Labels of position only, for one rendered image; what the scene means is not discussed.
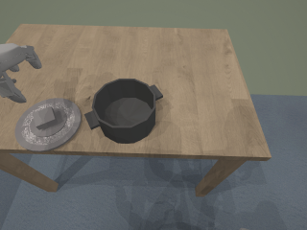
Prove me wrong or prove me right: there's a robot left hand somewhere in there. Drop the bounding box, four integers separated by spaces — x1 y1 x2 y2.
0 43 42 104

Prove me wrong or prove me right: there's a pot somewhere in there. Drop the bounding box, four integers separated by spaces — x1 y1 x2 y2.
84 79 163 144

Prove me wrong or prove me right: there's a table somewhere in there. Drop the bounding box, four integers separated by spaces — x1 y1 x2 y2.
0 24 272 197

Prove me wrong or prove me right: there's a lid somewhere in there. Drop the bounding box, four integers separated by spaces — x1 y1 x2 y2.
14 98 82 152

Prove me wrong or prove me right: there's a knob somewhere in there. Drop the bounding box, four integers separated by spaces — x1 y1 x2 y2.
33 106 58 130

